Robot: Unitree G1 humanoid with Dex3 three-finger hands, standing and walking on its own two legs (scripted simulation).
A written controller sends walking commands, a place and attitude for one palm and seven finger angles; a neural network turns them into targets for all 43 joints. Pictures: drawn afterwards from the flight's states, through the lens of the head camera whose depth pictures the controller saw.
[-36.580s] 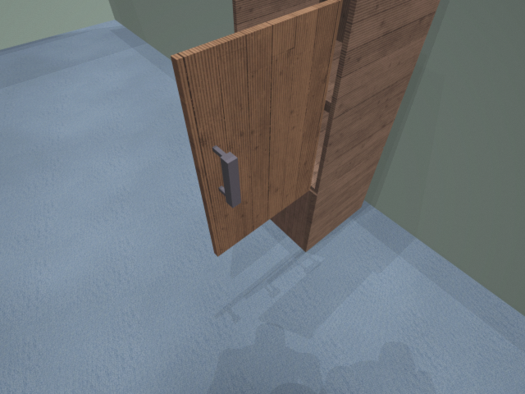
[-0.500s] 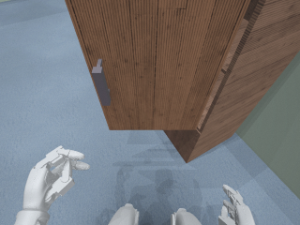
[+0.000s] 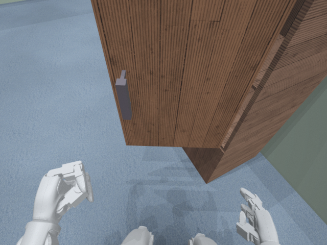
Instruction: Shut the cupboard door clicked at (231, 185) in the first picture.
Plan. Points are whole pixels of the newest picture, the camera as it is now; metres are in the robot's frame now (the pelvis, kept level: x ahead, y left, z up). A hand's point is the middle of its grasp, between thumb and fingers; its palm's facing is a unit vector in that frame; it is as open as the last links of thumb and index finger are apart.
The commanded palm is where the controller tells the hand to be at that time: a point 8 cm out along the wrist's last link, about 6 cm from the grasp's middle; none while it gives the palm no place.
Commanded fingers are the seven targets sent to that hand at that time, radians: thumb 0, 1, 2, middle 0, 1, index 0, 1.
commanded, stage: raise the hand and make a fist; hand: left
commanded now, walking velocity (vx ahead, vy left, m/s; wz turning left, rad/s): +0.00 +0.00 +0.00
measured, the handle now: (125, 95) +0.49 +0.16 +0.06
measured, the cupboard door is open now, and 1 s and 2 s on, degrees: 61 61 61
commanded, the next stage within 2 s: bring the fist close to the handle in 0.58 s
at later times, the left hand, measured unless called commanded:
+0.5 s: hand (93, 183) +0.23 +0.17 +0.07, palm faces +0.04 -1.00 -0.04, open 3.1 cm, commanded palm +0.21 +0.23 +0.07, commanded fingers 0.00 0.90 0.90 -1.30 -1.50 -1.30 -1.50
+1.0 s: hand (112, 165) +0.27 +0.14 +0.07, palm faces +0.00 -1.00 -0.02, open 3.1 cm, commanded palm +0.26 +0.20 +0.07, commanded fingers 0.00 0.90 0.90 -1.30 -1.50 -1.30 -1.50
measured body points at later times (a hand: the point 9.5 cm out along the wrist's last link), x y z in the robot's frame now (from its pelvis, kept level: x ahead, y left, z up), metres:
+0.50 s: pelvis +0.00 -0.01 +0.01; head +0.06 -0.01 +0.45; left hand +0.22 +0.23 +0.07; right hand +0.18 -0.25 -0.07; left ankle +0.02 +0.09 -0.66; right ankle +0.02 -0.12 -0.66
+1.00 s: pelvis +0.00 -0.02 +0.00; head +0.05 -0.02 +0.45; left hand +0.27 +0.20 +0.07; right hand +0.18 -0.25 -0.08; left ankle +0.02 +0.09 -0.66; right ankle +0.02 -0.12 -0.66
